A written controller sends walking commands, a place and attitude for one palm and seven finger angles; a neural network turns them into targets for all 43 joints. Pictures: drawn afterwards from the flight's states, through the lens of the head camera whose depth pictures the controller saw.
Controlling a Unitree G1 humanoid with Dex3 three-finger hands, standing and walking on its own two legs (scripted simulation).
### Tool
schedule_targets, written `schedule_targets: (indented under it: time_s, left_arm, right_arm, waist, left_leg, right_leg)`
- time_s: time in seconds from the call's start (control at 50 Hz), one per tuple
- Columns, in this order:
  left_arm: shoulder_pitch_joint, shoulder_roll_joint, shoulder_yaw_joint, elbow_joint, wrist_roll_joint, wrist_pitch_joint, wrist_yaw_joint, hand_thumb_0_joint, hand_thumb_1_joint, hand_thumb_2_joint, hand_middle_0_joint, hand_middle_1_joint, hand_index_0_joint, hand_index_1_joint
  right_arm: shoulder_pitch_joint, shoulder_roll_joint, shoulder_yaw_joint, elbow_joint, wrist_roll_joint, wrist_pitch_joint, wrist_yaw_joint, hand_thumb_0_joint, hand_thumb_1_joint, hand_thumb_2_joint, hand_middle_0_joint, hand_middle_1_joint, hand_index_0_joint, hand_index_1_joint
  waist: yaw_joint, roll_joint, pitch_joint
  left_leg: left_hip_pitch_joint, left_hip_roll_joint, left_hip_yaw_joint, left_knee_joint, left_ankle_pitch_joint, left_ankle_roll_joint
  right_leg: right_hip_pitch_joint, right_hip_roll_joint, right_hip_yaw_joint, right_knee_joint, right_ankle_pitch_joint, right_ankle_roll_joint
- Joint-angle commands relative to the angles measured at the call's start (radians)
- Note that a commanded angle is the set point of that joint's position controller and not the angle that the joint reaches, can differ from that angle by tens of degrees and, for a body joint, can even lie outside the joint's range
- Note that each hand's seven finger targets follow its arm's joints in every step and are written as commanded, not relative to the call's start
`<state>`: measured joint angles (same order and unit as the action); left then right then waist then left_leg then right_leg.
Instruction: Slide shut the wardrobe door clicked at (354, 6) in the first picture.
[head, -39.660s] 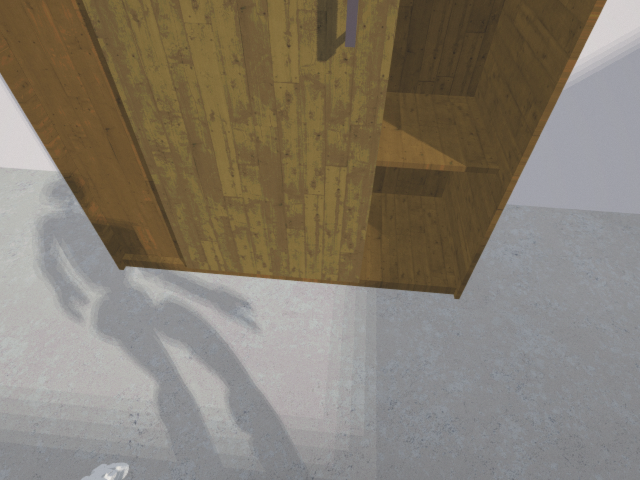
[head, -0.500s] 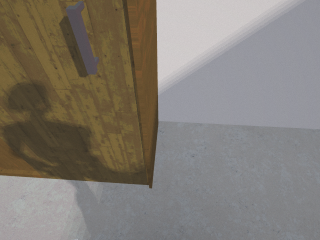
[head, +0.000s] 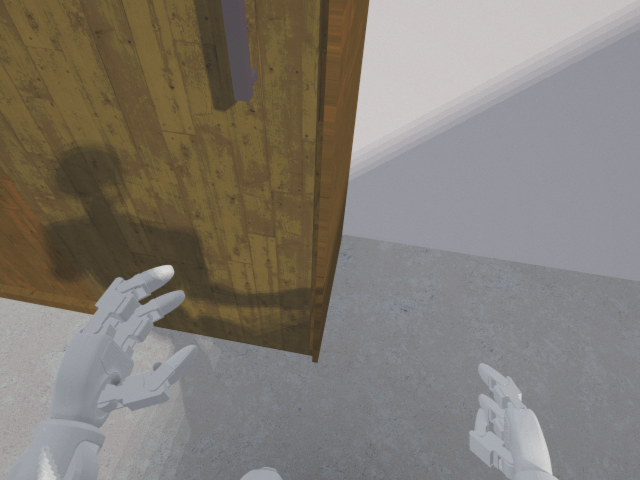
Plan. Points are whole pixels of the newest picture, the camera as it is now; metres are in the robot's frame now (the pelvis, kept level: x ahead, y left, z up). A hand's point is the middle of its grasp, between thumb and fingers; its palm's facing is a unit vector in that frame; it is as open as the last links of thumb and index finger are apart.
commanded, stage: raise the hand with hooked fingers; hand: left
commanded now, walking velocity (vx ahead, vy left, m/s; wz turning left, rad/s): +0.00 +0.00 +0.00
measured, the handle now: (242, 30) +0.57 +0.18 +0.28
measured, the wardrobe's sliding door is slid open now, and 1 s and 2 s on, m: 0.01 0.01 0.01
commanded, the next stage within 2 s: move the hooked fingers beside the handle in 1.50 s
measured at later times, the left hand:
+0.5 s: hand (100, 258) +0.26 +0.25 +0.19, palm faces -0.02 -1.00 -0.10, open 12.7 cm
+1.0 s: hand (25, 136) +0.29 +0.28 +0.29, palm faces +0.02 -0.99 -0.15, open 14.0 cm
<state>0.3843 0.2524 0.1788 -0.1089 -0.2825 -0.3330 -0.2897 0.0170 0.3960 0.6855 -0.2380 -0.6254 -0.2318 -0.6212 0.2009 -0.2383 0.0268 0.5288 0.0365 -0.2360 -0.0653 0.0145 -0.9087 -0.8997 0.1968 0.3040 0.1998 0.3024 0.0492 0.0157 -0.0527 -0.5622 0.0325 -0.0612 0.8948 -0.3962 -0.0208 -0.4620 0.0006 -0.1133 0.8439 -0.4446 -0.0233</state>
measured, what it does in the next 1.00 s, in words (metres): stands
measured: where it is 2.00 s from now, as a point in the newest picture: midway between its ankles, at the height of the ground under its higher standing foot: outside the picture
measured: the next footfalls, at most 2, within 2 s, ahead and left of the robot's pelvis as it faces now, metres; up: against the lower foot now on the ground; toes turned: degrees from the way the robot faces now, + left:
none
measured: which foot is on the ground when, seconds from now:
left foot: down 0.00-1.00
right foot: down 0.00-1.00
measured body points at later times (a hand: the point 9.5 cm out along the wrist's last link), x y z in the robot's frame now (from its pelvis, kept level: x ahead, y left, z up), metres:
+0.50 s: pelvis +0.01 +0.02 +0.03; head +0.00 +0.02 +0.48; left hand +0.26 +0.30 +0.19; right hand +0.19 -0.22 -0.02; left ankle +0.04 +0.13 -0.70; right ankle +0.00 -0.11 -0.70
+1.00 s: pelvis +0.02 +0.01 +0.04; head -0.01 -0.02 +0.49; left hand +0.29 +0.33 +0.30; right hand +0.23 -0.20 -0.02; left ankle +0.04 +0.13 -0.70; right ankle +0.00 -0.11 -0.70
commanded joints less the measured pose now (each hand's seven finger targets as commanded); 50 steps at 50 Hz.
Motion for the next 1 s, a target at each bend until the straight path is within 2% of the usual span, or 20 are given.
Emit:
schedule_targets:
  time_s: [0.0,0.04,0.08,0.12,0.16,0.26,0.32,0.34,0.44,0.48,0.52,0.58,0.62,0.68,0.78,0.82,0.84,0.86,0.94,0.98]
  left_arm:
    - [-0.2,0.188,0.089,-0.163,-0.029,0.07,-0.07,0.0,0.177,0.59,-0.252,-0.765,-0.252,-0.765]
    - [-0.209,0.21,0.139,-0.13,-0.053,0.138,-0.071,0.0,0.13,0.57,-0.255,-0.795,-0.255,-0.795]
    - [-0.208,0.24,0.203,-0.151,-0.078,0.168,-0.056,0.0,0.083,0.55,-0.258,-0.825,-0.258,-0.825]
    - [-0.215,0.254,0.236,-0.182,-0.096,0.177,-0.044,0.0,0.037,0.53,-0.262,-0.855,-0.262,-0.855]
    - [-0.239,0.233,0.218,-0.226,-0.098,0.177,-0.041,0.0,-0.01,0.51,-0.265,-0.885,-0.265,-0.885]
    - [-0.3,0.241,0.202,-0.217,-0.085,0.228,-0.05,0.0,-0.127,0.46,-0.273,-0.96,-0.273,-0.96]
    - [-0.374,0.295,0.241,-0.238,-0.078,0.27,-0.05,0.0,-0.197,0.43,-0.278,-1.005,-0.278,-1.005]
    - [-0.401,0.308,0.253,-0.265,-0.077,0.279,-0.048,0.0,-0.22,0.42,-0.28,-1.02,-0.28,-1.02]
    - [-0.474,0.347,0.294,-0.292,-0.089,0.325,-0.059,0.0,-0.337,0.37,-0.288,-1.095,-0.288,-1.095]
    - [-0.5,0.347,0.296,-0.252,-0.095,0.357,-0.071,0.0,-0.383,0.35,-0.292,-1.125,-0.292,-1.125]
    - [-0.523,0.376,0.323,-0.212,-0.097,0.397,-0.083,0.0,-0.43,0.33,-0.295,-1.155,-0.295,-1.155]
    - [-0.612,0.397,0.321,-0.19,-0.093,0.459,-0.101,0.0,-0.5,0.3,-0.3,-1.2,-0.3,-1.2]
    - [-0.662,0.426,0.34,-0.189,-0.094,0.488,-0.114,0.0,-0.5,0.3,-0.3,-1.2,-0.3,-1.2]
    - [-0.739,0.467,0.359,-0.197,-0.09,0.516,-0.131,0.0,-0.5,0.3,-0.3,-1.2,-0.3,-1.2]
    - [-0.834,0.535,0.403,-0.108,-0.094,0.569,-0.161,0.0,-0.5,0.3,-0.3,-1.2,-0.3,-1.2]
    - [-0.867,0.557,0.41,-0.079,-0.094,0.591,-0.175,0.0,-0.5,0.3,-0.3,-1.2,-0.3,-1.2]
    - [-0.897,0.572,0.412,-0.092,-0.091,0.598,-0.182,0.0,-0.5,0.3,-0.3,-1.2,-0.3,-1.2]
    - [-0.92,0.587,0.42,-0.096,-0.088,0.605,-0.185,0.0,-0.5,0.3,-0.3,-1.2,-0.3,-1.2]
    - [-0.999,0.633,0.436,-0.081,-0.083,0.629,-0.203,0.0,-0.5,0.3,-0.3,-1.2,-0.3,-1.2]
    - [-1.011,0.658,0.453,-0.015,-0.081,0.653,-0.213,0.0,-0.5,0.3,-0.3,-1.2,-0.3,-1.2]
  right_arm:
    - [-0.05,-0.13,-0.042,-0.116,0.017,-0.075,-0.03,0.0,-0.9,-0.9,0.2,0.3,0.2,0.3]
    - [-0.065,-0.123,-0.032,-0.117,0.019,-0.083,-0.033,0.0,-0.9,-0.9,0.2,0.3,0.2,0.3]
    - [-0.074,-0.117,-0.025,-0.115,0.015,-0.093,-0.032,0.0,-0.9,-0.9,0.2,0.3,0.2,0.3]
    - [-0.082,-0.114,-0.018,-0.12,0.013,-0.109,-0.024,0.0,-0.9,-0.9,0.2,0.3,0.2,0.3]
    - [-0.069,-0.114,-0.018,-0.117,0.015,-0.126,-0.02,0.0,-0.9,-0.9,0.2,0.3,0.2,0.3]
    - [-0.054,-0.129,-0.018,-0.094,0.024,-0.154,-0.023,0.0,-0.9,-0.9,0.2,0.3,0.2,0.3]
    - [-0.058,-0.137,-0.018,-0.082,0.028,-0.155,-0.034,0.0,-0.9,-0.9,0.2,0.3,0.2,0.3]
    - [-0.065,-0.136,-0.017,-0.085,0.028,-0.156,-0.036,0.0,-0.9,-0.9,0.2,0.3,0.2,0.3]
    - [-0.082,-0.133,-0.008,-0.075,0.029,-0.149,-0.042,0.0,-0.9,-0.9,0.2,0.3,0.2,0.3]
    - [-0.09,-0.134,-0.005,-0.068,0.034,-0.138,-0.044,0.0,-0.9,-0.9,0.2,0.3,0.2,0.3]
    - [-0.095,-0.136,-0.001,-0.063,0.035,-0.123,-0.044,0.0,-0.9,-0.9,0.2,0.3,0.2,0.3]
    - [-0.115,-0.134,0.008,-0.071,0.043,-0.099,-0.046,0.0,-0.9,-0.9,0.2,0.3,0.2,0.3]
    - [-0.127,-0.133,0.013,-0.071,0.044,-0.085,-0.046,0.0,-0.9,-0.9,0.2,0.3,0.2,0.3]
    - [-0.146,-0.132,0.019,-0.078,0.048,-0.069,-0.045,0.0,-0.9,-0.9,0.2,0.3,0.2,0.3]
    - [-0.168,-0.135,0.028,-0.075,0.052,-0.044,-0.044,0.0,-0.9,-0.9,0.2,0.3,0.2,0.3]
    - [-0.177,-0.135,0.03,-0.073,0.055,-0.034,-0.041,0.0,-0.9,-0.9,0.2,0.3,0.2,0.3]
    - [-0.183,-0.137,0.03,-0.078,0.057,-0.032,-0.04,0.0,-0.9,-0.9,0.2,0.3,0.2,0.3]
    - [-0.186,-0.137,0.03,-0.082,0.058,-0.031,-0.039,0.0,-0.9,-0.9,0.2,0.3,0.2,0.3]
    - [-0.198,-0.14,0.034,-0.085,0.063,-0.025,-0.035,0.0,-0.9,-0.9,0.2,0.3,0.2,0.3]
    - [-0.196,-0.148,0.032,-0.082,0.064,-0.021,-0.035,0.0,-0.9,-0.9,0.2,0.3,0.2,0.3]
  waist:
    - [-0.05,0.061,-0.132]
    - [-0.028,0.023,-0.111]
    - [-0.005,0.011,-0.133]
    - [0.014,-0.004,-0.138]
    - [0.004,0.034,-0.141]
    - [-0.006,0.044,-0.085]
    - [0.0,0.047,-0.085]
    - [0.004,0.077,-0.104]
    - [0.011,0.103,-0.12]
    - [0.007,0.083,-0.088]
    - [0.016,0.079,-0.078]
    - [0.008,0.073,-0.074]
    - [0.012,0.093,-0.084]
    - [0.007,0.078,-0.125]
    - [0.01,0.06,-0.123]
    - [0.016,0.069,-0.105]
    - [0.012,0.086,-0.13]
    - [0.014,0.076,-0.148]
    - [0.017,0.099,-0.149]
    - [0.018,0.068,-0.152]
  left_leg:
    - [0.161,-0.027,0.027,-0.205,0.096,0.052]
    - [0.161,-0.025,0.021,-0.243,0.099,0.05]
    - [0.185,-0.025,0.021,-0.268,0.139,0.047]
    - [0.196,-0.027,0.018,-0.291,0.166,0.044]
    - [0.235,-0.027,0.025,-0.31,0.185,0.042]
    - [0.272,-0.024,0.023,-0.361,0.159,0.042]
    - [0.311,-0.024,0.015,-0.389,0.163,0.043]
    - [0.332,-0.026,0.014,-0.397,0.187,0.042]
    - [0.4,-0.029,0.015,-0.418,0.261,0.038]
    - [0.405,-0.03,0.015,-0.43,0.263,0.038]
    - [0.413,-0.033,0.017,-0.436,0.282,0.039]
    - [0.428,-0.034,0.012,-0.452,0.27,0.04]
    - [0.448,-0.039,0.019,-0.447,0.293,0.041]
    - [0.477,-0.041,0.015,-0.454,0.315,0.044]
    - [0.481,-0.047,0.014,-0.463,0.31,0.046]
    - [0.478,-0.051,0.016,-0.459,0.32,0.047]
    - [0.49,-0.052,0.019,-0.458,0.331,0.048]
    - [0.498,-0.052,0.017,-0.46,0.338,0.048]
    - [0.509,-0.055,0.015,-0.467,0.346,0.049]
    - [0.501,-0.055,0.013,-0.469,0.34,0.052]
  right_leg:
    - [0.031,0.0,0.106,-0.262,0.094,0.014]
    - [0.064,0.003,0.09,-0.28,0.089,0.016]
    - [0.102,0.006,0.071,-0.283,0.134,0.015]
    - [0.138,0.015,0.056,-0.285,0.161,0.012]
    - [0.133,0.019,0.043,-0.289,0.193,0.012]
    - [0.134,0.02,0.036,-0.33,0.184,0.014]
    - [0.162,0.022,0.034,-0.352,0.187,0.012]
    - [0.177,0.018,0.033,-0.352,0.21,0.009]
    - [0.223,0.021,0.029,-0.376,0.29,0.006]
    - [0.223,0.023,0.028,-0.391,0.3,0.008]
    - [0.239,0.026,0.033,-0.405,0.324,0.005]
    - [0.238,0.022,0.033,-0.421,0.314,0.006]
    - [0.256,0.022,0.043,-0.434,0.34,0.004]
    - [0.273,0.019,0.041,-0.44,0.365,0.004]
    - [0.281,0.015,0.046,-0.462,0.366,0.004]
    - [0.288,0.012,0.054,-0.473,0.381,0.001]
    - [0.293,0.008,0.057,-0.47,0.398,0.002]
    - [0.298,0.008,0.052,-0.467,0.404,0.003]
    - [0.3,0.007,0.051,-0.471,0.406,0.0]
    - [0.298,0.006,0.051,-0.473,0.401,0.003]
